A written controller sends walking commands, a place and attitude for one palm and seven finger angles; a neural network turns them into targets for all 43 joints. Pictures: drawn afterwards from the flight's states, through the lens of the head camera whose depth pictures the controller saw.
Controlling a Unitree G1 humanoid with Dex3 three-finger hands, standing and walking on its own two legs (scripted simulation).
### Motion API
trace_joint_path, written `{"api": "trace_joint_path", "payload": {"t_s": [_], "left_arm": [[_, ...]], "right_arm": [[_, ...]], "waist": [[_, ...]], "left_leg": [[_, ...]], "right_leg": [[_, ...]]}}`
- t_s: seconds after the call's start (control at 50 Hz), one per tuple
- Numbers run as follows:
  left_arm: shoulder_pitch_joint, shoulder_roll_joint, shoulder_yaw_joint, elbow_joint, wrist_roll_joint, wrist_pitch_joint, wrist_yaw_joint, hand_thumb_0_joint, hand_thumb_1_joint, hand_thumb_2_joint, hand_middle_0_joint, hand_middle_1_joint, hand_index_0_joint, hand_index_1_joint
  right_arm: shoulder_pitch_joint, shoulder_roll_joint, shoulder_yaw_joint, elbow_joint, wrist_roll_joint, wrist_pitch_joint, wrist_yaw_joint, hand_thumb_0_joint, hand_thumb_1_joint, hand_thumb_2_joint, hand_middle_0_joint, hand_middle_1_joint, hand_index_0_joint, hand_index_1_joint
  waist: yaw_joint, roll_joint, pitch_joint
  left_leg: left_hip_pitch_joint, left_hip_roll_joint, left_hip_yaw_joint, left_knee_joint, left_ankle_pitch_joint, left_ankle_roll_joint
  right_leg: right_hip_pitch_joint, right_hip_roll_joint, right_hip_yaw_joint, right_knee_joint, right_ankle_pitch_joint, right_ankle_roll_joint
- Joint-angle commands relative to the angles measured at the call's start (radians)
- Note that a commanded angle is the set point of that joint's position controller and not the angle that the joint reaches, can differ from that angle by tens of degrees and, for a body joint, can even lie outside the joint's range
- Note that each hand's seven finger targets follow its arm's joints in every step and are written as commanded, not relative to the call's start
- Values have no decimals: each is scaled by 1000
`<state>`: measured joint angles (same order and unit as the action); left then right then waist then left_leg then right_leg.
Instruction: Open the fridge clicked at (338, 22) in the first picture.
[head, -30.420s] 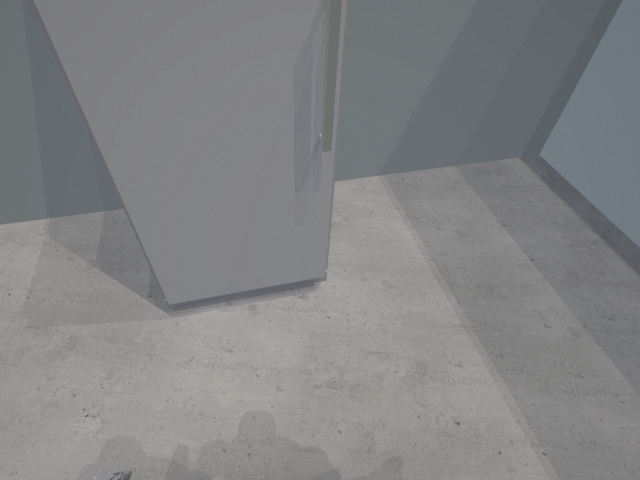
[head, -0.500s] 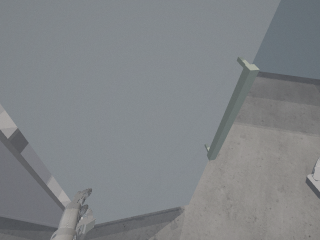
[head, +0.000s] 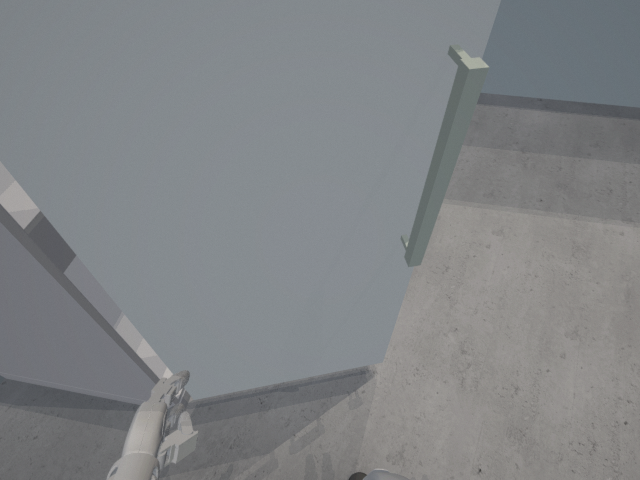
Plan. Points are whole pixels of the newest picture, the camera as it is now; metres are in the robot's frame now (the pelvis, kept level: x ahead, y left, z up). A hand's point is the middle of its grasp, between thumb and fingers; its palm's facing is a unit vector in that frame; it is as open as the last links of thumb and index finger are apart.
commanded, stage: step back with the hand held close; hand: right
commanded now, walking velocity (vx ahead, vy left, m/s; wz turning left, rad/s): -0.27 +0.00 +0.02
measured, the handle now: (430, 177) +0.49 -0.13 +0.10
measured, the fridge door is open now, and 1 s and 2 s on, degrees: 69 69 69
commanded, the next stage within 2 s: stop stepping back and stand still in 0.56 s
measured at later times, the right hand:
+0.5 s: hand out of the picture +0.13 -0.28 +0.18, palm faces +0.37 +0.83 -0.42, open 7.4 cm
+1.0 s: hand out of the picture -0.02 -0.35 +0.19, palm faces +0.45 +0.80 -0.40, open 7.4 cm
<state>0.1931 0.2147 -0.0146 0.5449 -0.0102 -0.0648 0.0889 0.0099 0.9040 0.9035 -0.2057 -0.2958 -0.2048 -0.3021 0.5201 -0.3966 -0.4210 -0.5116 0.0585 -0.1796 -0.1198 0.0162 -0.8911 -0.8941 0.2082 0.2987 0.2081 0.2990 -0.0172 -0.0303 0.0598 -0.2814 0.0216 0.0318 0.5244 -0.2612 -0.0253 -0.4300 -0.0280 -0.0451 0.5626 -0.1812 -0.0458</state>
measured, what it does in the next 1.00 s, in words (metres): walks backwards: left foot, then right foot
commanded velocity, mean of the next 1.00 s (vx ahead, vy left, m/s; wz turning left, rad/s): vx -0.14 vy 0.01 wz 0.00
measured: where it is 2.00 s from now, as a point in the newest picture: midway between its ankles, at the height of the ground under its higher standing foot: outside the picture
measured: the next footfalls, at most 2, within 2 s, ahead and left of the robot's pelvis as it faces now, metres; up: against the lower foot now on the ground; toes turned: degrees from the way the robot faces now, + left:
left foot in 0.42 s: -0.12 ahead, +0.09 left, +0.00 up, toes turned +4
right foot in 0.58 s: +0.02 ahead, -0.12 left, +0.00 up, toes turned +4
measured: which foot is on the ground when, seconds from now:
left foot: down 0.00-0.14, up 0.16-0.40, down 0.42-0.58, up 0.60-0.88, down 0.90-1.00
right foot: down 0.00-0.40, up 0.42-0.56, down 0.58-0.88, up 0.90-1.00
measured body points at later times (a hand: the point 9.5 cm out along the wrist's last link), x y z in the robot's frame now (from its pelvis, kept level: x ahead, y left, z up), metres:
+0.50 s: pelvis -0.08 -0.04 +0.00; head -0.07 -0.05 +0.45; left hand +0.10 +0.19 -0.08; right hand +0.10 -0.32 +0.21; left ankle -0.16 +0.09 -0.73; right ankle +0.03 -0.10 -0.70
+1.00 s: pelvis -0.21 -0.08 +0.01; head -0.24 -0.10 +0.45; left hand -0.09 +0.18 -0.08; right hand -0.05 -0.39 +0.21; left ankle -0.26 +0.02 -0.73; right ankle -0.15 -0.17 -0.68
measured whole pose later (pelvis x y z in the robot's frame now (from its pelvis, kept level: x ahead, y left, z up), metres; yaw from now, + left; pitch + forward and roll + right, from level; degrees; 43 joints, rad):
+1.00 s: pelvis -0.21 -0.08 +0.01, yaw +4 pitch -1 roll +1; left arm 0.28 0.22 0.01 0.71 0.00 -0.07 0.08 0.01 0.90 0.90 -0.21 -0.30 -0.20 -0.30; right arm 0.54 -0.43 -0.45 -0.51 0.06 -0.17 -0.14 0.01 -0.89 -0.89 0.21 0.30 0.21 0.30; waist -0.05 0.04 -0.07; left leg -0.13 -0.01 0.07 0.47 -0.32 0.04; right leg -0.54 0.01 -0.02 0.98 -0.32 0.01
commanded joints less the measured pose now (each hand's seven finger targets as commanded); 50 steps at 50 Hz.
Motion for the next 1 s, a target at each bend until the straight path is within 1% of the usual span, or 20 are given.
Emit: {"api": "trace_joint_path", "payload": {"t_s": [0.0, 0.04, 0.08, 0.14, 0.22, 0.32, 0.36, 0.4, 0.46, 0.52, 0.56, 0.6, 0.68, 0.74, 0.82, 0.84, 0.86, 0.9, 0.92, 0.98], "left_arm": [[-62, 110, 56, -116, 5, -63, 8, 0, 900, 900, -200, -300, -200, -300], [-57, 105, 51, -91, 12, -68, 8, 0, 900, 900, -200, -300, -200, -300], [-63, 123, 51, -95, 13, -77, 16, 0, 900, 900, -200, -300, -200, -300], [-110, 150, 58, -115, 18, -109, 25, 0, 900, 900, -200, -300, -200, -300], [-89, 131, 81, -98, 18, -111, -10, 0, 900, 900, -200, -300, -200, -300], [-76, 106, 66, -80, 16, -108, -31, 0, 900, 900, -200, -300, -200, -300], [-36, 90, 64, -48, 18, -84, -30, 0, 900, 900, -200, -300, -200, -300], [-101, 86, 54, -49, 14, -72, -15, 0, 900, 900, -200, -300, -200, -300], [-142, 91, 50, -58, 0, -86, -5, 0, 900, 900, -200, -300, -200, -300], [-159, 115, 14, -63, 2, -71, 28, 0, 900, 900, -200, -300, -200, -300], [-142, 142, 35, -71, 25, -97, 6, 0, 900, 900, -200, -300, -200, -300], [-86, 141, 56, -54, 19, -116, -36, 0, 900, 900, -200, -300, -200, -300], [-80, 125, 79, -123, 16, -107, -47, 0, 900, 900, -200, -300, -200, -300], [-88, 118, 70, -132, 15, -92, -45, 0, 900, 900, -200, -300, -200, -300], [-45, 111, 74, -88, 23, -85, -13, 0, 900, 900, -200, -300, -200, -300], [-11, 111, 83, -63, 16, -77, -8, 0, 900, 900, -200, -300, -200, -300], [-6, 119, 90, -50, 18, -66, -6, 0, 900, 900, -200, -300, -200, -300], [-62, 123, 63, -37, 18, -62, -9, 0, 900, 900, -200, -300, -200, -300], [-57, 111, 64, -28, 7, -78, -6, 0, 900, 900, -200, -300, -200, -300], [-113, 132, 67, -27, 7, -84, 25, 0, 900, 900, -200, -300, -200, -300]], "right_arm": [[-42, -208, -115, -223, 0, -86, -39, 0, -900, -900, 200, 300, 200, 300], [-89, -207, -103, -233, -7, -90, -50, 0, -900, -900, 200, 300, 200, 300], [-124, -212, -105, -241, -7, -92, -51, 0, -900, -900, 200, 300, 200, 300], [-161, -208, -143, -250, -24, -110, -46, 0, -900, -900, 200, 300, 200, 300], [-60, -208, -164, -189, -12, -124, -35, 0, -900, -900, 200, 300, 200, 300], [18, -185, -111, -249, 32, -116, -23, 0, -900, -900, 200, 300, 200, 300], [-23, -214, -113, -237, 20, -118, -27, 0, -900, -900, 200, 300, 200, 300], [-134, -274, -121, -222, 11, -123, -37, 0, -900, -900, 200, 300, 200, 300], [-231, -221, -65, -129, -13, -102, -10, 0, -900, -900, 200, 300, 200, 300], [-201, -226, -81, -134, -2, -79, -16, 0, -900, -900, 200, 300, 200, 300], [-199, -250, -90, -225, -3, -97, -13, 0, -900, -900, 200, 300, 200, 300], [-163, -207, -88, -209, 3, -117, -3, 0, -900, -900, 200, 300, 200, 300], [105, -238, -181, -369, 19, -89, -14, 0, -900, -900, 200, 300, 200, 300], [158, -232, -194, -385, 17, -78, -31, 0, -900, -900, 200, 300, 200, 300], [124, -233, -173, -254, 9, -43, -45, 0, -900, -900, 200, 300, 200, 300], [90, -231, -160, -230, 5, -39, -41, 0, -900, -900, 200, 300, 200, 300], [61, -231, -161, -211, 12, -34, -42, 0, -900, -900, 200, 300, 200, 300], [-142, -307, -195, -251, 16, -36, -46, 0, -900, -900, 200, 300, 200, 300], [-180, -232, -129, -143, 11, -37, -37, 0, -900, -900, 200, 300, 200, 300], [-235, -146, -16, 30, -19, -21, -24, 0, -900, -900, 200, 300, 200, 300]], "waist": [[12, 147, -138], [23, 160, -135], [30, 68, -103], [6, -340, -127], [-18, -167, -156], [-13, -210, -256], [5, 1, -246], [-4, 244, -139], [2, 329, -126], [23, 22, -105], [-8, -302, -217], [-8, -100, -241], [-9, -160, -267], [-7, -304, -213], [-4, -153, -190], [16, 53, -188], [27, 213, -146], [42, 219, -100], [42, 287, -88], [40, 134, 61]], "left_leg": [[-207, 168, -213, -268, -223, 121], [-260, 218, -214, -252, -115, 134], [-251, 114, -113, -143, -126, 75], [87, -112, -26, 468, -190, 2], [81, -119, 6, 481, -241, 31], [122, -82, 38, -78, -249, 67], [-10, 99, -154, -353, -85, 102], [-151, 372, -360, -361, 330, 184], [34, 255, -155, -133, 715, 159], [55, 92, -26, 122, 786, 52], [-146, -59, -92, 468, -254, 13], [-116, -89, -124, 520, -342, 24], [38, -68, -34, 443, -182, 25], [198, -134, 98, 298, -226, 43], [308, -101, 80, -193, -289, 106], [126, 38, -26, -322, -201, 141], [-139, 226, -232, -412, -227, 187], [-152, 348, -275, -385, -115, 263], [-118, 350, -297, -382, -295, 259], [-220, 229, -161, -317, -404, 171]], "right_leg": [[213, 19, 33, 115, -168, 37], [257, 24, 34, 187, -148, 38], [242, -20, 103, -20, -172, 22], [-152, -287, 491, -526, -650, -93], [-101, -223, 304, -448, -447, -69], [149, -176, 187, -383, -220, 48], [291, -92, 75, -68, -23, 82], [132, 11, 49, 381, -228, 84], [8, 11, 60, 327, -211, 66], [200, 36, -7, -178, 267, 50], [407, -283, 327, -194, 1032, -80], [316, -293, 298, -239, 684, -107], [112, -226, 267, -416, -193, -72], [-59, -152, 172, -539, -523, 15], [9, -24, 46, -337, -413, 136], [154, 56, -58, -10, -270, 117], [210, 60, 11, 302, -192, 74], [-29, 38, 70, 657, -131, 63], [-80, -10, 123, 630, -165, 67], [60, -39, 33, 296, -199, 27]]}}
